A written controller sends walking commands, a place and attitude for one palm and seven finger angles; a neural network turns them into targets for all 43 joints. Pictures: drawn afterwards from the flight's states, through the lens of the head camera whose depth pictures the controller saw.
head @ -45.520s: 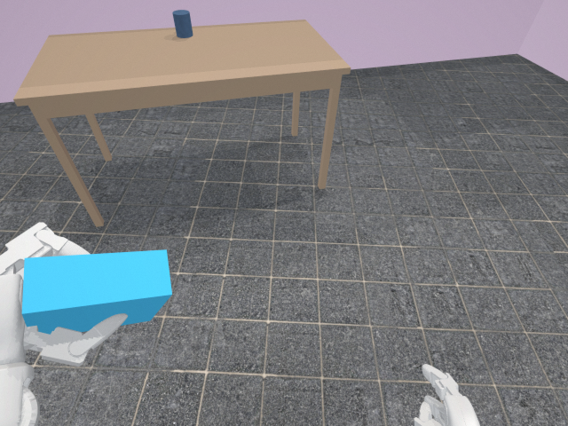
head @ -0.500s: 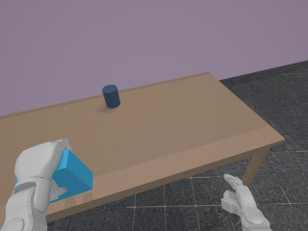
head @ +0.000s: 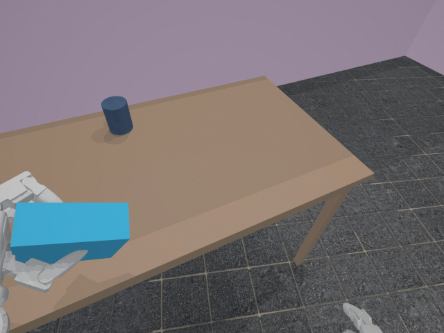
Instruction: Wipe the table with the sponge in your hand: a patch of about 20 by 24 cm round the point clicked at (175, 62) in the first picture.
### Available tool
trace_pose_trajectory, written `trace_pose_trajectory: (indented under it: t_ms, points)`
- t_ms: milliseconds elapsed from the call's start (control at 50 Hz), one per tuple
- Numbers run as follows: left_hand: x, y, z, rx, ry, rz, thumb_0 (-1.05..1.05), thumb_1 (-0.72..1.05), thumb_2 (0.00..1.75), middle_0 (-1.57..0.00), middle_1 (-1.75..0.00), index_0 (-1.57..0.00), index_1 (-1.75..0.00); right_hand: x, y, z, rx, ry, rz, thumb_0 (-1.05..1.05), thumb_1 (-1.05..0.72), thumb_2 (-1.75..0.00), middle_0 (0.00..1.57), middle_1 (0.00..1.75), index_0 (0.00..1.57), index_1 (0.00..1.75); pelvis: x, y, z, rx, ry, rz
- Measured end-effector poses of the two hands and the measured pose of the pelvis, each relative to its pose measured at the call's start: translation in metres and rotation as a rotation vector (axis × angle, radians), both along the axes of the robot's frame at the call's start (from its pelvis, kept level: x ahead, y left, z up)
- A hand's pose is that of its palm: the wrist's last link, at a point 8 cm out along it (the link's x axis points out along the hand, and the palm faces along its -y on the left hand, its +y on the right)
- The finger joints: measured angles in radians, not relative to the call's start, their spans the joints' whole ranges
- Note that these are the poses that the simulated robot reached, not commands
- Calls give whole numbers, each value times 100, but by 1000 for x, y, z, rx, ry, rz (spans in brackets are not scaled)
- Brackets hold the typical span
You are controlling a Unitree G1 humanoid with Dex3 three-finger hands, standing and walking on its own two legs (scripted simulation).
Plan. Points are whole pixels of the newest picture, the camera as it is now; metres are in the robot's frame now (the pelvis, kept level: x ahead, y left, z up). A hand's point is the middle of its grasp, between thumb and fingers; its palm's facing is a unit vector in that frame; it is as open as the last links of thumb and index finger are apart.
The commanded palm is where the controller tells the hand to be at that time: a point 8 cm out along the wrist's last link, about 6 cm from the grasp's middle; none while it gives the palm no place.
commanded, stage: step back with the hand held close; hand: left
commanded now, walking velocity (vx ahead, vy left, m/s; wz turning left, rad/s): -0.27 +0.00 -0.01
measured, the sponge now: (88, 234) +0.23 +0.20 +0.13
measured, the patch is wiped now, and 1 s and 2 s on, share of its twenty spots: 1.00 1.00 1.00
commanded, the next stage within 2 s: stop stepping back and stand still in 0.98 s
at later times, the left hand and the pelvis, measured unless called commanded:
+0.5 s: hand out of the picture +0.16 +0.28 +0.16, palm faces +0.42 -0.83 -0.37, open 9.2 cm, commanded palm +0.11 +0.30 +0.19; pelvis -0.05 +0.02 -0.01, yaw +1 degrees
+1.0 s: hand out of the picture +0.05 +0.25 +0.17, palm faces +0.39 -0.87 -0.29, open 9.2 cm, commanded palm -0.01 +0.29 +0.19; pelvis -0.16 +0.01 -0.01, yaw +2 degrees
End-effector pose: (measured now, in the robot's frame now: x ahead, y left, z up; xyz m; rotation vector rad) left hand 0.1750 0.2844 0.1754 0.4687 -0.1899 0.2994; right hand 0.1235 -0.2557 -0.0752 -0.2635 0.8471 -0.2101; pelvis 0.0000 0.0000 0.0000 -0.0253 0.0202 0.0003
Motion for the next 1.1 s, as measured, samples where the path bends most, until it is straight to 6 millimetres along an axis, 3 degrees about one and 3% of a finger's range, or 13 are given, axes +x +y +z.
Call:
trace_pose_trajectory:
  t_ms: [100,260,520,600,700,800,940,1100]
  points:
    - [-10,-1,-1,4,-13,-1,-1,-46,110,-81,-140,-82,-144,-3,8,0,5,-32,19,1,-90,-90,20,30,20,30,-10,3,-2,-5,1,0]
    - [-32,2,2,-6,-95,7,-1,-46,110,-81,-139,-82,-144,11,24,8,15,-118,73,1,-90,-90,20,30,20,30,-25,5,-7,-25,8,16]
    - [-55,31,0,-8,-123,65,-1,-46,110,-81,-139,-82,-143,1,48,20,-7,-154,125,1,-90,-90,20,30,20,30,-49,19,-5,-38,-1,12]
    - [-59,26,1,-36,-122,55,-1,-46,110,-81,-140,-82,-144,-11,54,19,17,-137,137,1,-90,-90,21,30,20,30,-59,17,-1,-44,14,-9]
    - [-69,5,0,-29,-111,-28,-1,-46,110,-81,-140,-82,-144,-33,52,13,43,-127,129,1,-90,-90,21,30,20,30,-85,11,-2,-64,13,-24]
    - [-100,-9,6,32,-118,-81,-1,-46,110,-81,-140,-82,-144,-63,36,10,41,-137,93,1,-90,-90,21,30,20,30,-111,2,-7,-69,-4,-9]
    - [-151,0,7,-17,-175,-24,-1,-46,110,-81,-139,-82,-143,-115,14,13,-22,-75,45,1,-90,-90,21,30,20,30,-137,2,-6,-20,-10,9]
    - [-189,25,-9,-38,-189,-4,-1,-46,110,-81,-140,-82,-144,-156,27,23,-54,-162,55,1,-90,-90,20,30,20,30,-199,16,-14,11,-5,4]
